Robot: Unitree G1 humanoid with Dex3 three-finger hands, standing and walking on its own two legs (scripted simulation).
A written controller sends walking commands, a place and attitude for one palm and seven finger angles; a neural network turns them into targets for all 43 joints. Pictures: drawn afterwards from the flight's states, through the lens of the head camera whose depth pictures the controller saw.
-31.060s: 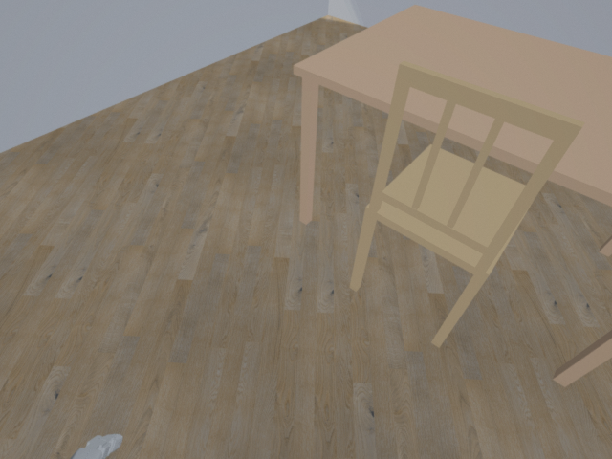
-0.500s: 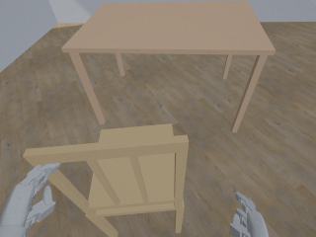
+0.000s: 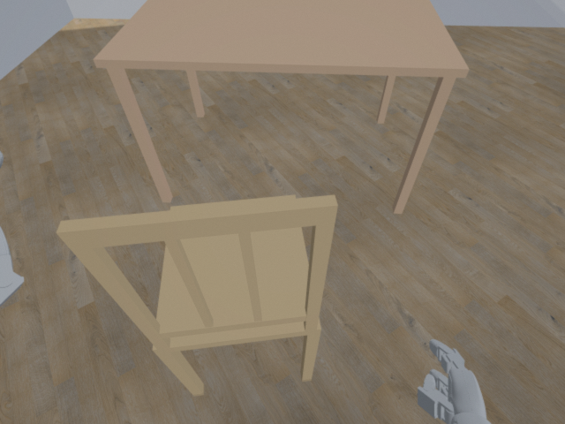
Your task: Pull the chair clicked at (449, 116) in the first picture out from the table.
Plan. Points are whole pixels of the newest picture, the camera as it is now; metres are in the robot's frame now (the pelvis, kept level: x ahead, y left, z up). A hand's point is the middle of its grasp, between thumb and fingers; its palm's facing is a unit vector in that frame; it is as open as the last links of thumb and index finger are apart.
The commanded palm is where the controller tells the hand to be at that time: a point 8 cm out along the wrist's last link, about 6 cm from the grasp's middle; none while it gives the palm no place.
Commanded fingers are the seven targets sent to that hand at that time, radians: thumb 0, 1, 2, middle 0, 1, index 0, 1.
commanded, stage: step back with the hand held close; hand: left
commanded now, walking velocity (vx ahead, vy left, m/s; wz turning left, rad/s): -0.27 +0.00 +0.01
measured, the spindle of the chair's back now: (193, 288) +0.34 +0.19 -0.07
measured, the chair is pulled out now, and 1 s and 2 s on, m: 0.65 0.65 0.65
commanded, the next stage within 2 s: stop stepping back and stand still in 0.46 s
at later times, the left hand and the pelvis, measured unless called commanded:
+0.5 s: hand out of the picture +0.10 +0.31 +0.19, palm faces +0.42 -0.74 -0.53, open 7.4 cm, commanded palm +0.04 +0.33 +0.18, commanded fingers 0.00 0.90 0.90 -0.20 -0.30 -0.20 -0.30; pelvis -0.12 +0.04 +0.00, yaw -2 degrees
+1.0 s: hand out of the picture -0.03 +0.30 +0.17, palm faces +0.36 -0.80 -0.48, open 7.4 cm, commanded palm -0.06 +0.35 +0.18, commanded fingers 0.00 0.90 0.90 -0.20 -0.30 -0.20 -0.30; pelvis -0.21 +0.05 -0.01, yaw -2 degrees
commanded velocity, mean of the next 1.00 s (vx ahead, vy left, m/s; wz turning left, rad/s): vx -0.07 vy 0.01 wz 0.00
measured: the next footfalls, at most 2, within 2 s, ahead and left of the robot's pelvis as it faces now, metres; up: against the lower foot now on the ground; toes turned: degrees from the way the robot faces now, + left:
right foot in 0.52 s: -0.17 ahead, -0.10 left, +0.00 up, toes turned -4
left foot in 0.68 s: -0.05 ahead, +0.12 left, +0.00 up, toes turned -3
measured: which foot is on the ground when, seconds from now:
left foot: down 0.00-0.56, up 0.58-0.66, down 0.68-0.90, up 0.92-1.00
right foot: down 0.00-0.18, up 0.20-0.50, down 0.52-1.00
